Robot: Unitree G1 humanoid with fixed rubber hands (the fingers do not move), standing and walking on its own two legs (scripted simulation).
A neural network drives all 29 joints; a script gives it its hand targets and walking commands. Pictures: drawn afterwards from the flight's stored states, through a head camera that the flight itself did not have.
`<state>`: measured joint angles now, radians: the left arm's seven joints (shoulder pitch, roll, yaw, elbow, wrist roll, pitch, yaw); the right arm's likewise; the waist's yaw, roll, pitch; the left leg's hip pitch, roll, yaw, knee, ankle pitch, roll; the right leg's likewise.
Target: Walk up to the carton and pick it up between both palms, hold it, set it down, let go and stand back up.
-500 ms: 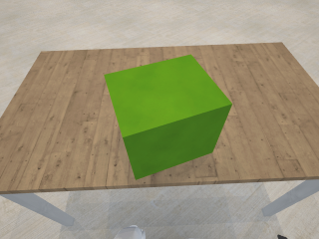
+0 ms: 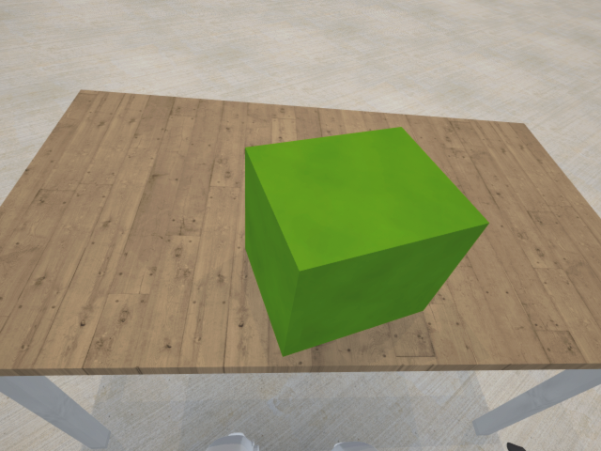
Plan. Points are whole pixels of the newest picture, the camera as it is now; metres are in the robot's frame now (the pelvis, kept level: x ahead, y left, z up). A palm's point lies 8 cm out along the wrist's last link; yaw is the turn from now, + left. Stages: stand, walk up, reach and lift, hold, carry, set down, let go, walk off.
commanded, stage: walk up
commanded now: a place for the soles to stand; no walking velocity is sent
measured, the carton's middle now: (344, 238) +0.41 -0.05 +0.06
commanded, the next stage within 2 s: none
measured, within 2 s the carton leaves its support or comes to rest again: neither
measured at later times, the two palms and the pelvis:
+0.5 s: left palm out of the picture +0.06 +0.27 -0.10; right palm out of the picture +0.10 -0.33 -0.11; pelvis +0.01 -0.04 +0.00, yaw +0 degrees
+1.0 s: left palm out of the picture +0.08 +0.26 -0.11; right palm out of the picture +0.12 -0.33 -0.09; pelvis +0.01 -0.04 +0.00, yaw +0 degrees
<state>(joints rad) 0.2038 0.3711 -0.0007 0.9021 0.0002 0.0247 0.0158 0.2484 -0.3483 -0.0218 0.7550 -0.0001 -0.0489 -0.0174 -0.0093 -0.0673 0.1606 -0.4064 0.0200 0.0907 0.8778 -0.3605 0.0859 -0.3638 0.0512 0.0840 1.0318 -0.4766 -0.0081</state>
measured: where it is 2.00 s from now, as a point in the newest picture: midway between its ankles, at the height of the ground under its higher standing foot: outside the picture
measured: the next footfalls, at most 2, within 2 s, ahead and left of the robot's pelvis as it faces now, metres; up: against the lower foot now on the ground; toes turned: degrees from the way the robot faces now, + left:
right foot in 0.20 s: +0.00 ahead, -0.17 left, +0.00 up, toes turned +5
left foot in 1.62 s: -0.05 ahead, +0.02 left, +0.00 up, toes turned +6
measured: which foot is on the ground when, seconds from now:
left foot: down 0.00-1.00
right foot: up 0.00-0.18, down 0.20-1.00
